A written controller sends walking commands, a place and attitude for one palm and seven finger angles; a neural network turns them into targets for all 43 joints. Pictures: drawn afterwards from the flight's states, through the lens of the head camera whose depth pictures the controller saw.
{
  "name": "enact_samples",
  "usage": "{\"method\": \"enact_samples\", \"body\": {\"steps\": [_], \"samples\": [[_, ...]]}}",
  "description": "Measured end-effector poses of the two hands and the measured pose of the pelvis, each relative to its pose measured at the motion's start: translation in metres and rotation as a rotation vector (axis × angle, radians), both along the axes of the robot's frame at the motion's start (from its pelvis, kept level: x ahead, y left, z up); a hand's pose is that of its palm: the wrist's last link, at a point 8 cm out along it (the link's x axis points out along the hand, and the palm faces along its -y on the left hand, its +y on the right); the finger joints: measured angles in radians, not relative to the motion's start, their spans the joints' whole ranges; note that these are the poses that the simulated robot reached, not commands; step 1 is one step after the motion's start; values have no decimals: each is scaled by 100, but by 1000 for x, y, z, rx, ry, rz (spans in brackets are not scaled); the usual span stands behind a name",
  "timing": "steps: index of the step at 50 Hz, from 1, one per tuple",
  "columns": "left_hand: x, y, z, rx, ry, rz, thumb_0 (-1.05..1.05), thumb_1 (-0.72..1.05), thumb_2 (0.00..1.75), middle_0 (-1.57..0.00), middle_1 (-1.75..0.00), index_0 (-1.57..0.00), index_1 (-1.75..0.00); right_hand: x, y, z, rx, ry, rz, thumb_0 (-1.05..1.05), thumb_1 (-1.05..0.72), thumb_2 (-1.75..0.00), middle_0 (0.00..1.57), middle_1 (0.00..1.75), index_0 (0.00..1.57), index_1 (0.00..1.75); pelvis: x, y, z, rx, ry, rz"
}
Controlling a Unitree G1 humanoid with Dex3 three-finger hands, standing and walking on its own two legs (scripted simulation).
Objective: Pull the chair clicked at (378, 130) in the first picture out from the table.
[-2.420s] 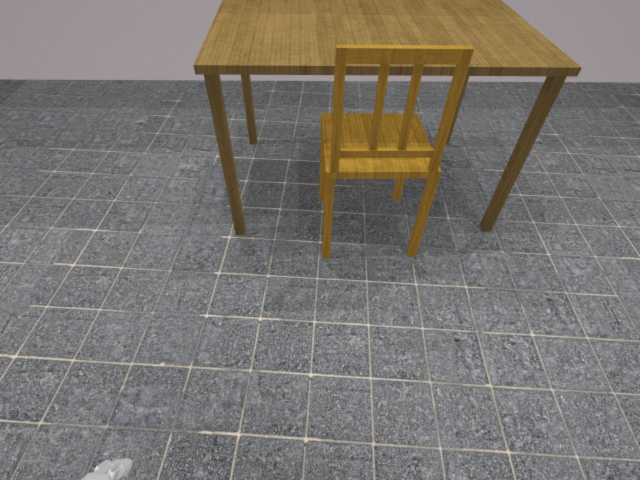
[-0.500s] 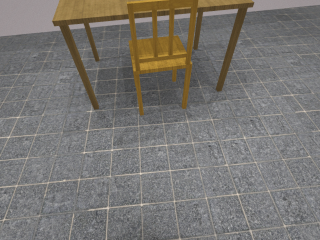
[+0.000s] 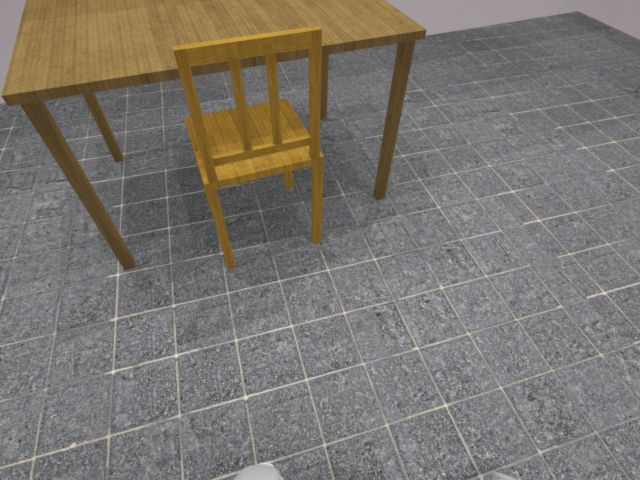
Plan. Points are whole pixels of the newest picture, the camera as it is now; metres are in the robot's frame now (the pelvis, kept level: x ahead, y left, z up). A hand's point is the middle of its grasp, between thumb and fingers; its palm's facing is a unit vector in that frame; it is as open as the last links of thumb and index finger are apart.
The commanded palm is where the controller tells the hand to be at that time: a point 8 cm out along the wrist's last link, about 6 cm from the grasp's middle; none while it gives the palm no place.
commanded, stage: walk to a spot facing it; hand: left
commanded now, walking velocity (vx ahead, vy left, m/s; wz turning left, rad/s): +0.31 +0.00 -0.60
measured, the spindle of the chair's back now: (241, 108) +1.00 +0.35 -0.11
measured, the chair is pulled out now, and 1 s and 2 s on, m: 0.00 0.00 0.00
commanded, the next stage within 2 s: none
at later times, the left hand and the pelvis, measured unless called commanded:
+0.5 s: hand (216, 352) +0.33 +0.23 -0.18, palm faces -0.32 -0.94 -0.15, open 7.4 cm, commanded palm none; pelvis +0.18 +0.08 -0.01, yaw -20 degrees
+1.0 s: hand (276, 261) +0.54 +0.16 -0.17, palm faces -0.55 -0.79 -0.26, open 7.3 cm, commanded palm none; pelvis +0.39 +0.01 -0.01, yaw -38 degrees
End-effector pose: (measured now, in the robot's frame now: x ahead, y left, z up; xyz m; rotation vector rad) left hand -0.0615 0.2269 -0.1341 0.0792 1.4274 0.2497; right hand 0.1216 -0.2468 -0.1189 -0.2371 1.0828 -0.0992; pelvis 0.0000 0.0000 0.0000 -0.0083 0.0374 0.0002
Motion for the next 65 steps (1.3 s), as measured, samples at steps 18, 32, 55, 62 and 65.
{"method": "enact_samples", "body": {"steps": [18, 32, 55, 62, 65], "samples": [[300, 100, -13, -17, -201, -352, 0, 92, 90, -20, -30, -19, -29, -52, 93, 6, -47, 168, -399, 0, -92, -90, 20, 30, 20, 30, 128, 82, 0, -36, -34, -271], [493, -25, -34, -155, -236, -650, 0, 92, 90, -20, -30, -19, -29, -98, 181, -6, 141, 572, -715, 1, -90, -90, 20, 30, 20, 30, 236, 57, -19, -36, -22, -443], [664, -12, -11, 46, -88, -749, 0, 91, 90, -20, -30, -20, -30, 291, -25, -8, -26, -103, -674, 1, -92, -90, 20, 30, 19, 30, 444, 9, -15, 8, -4, -719], [741, -33, -29, 24, -57, -842, 0, 91, 90, -20, -30, -20, -30, 323, -12, 4, -52, -120, -746, 1, -91, -90, 20, 30, 20, 30, 494, 3, -17, -23, -39, -840], [775, -62, -23, -16, -100, -899, 0, 91, 90, -20, -30, -20, -30, 306, 4, 5, -34, -62, -820, 0, -90, -90, 20, 30, 20, 30, 505, -1, -10, -40, -43, -865]]}}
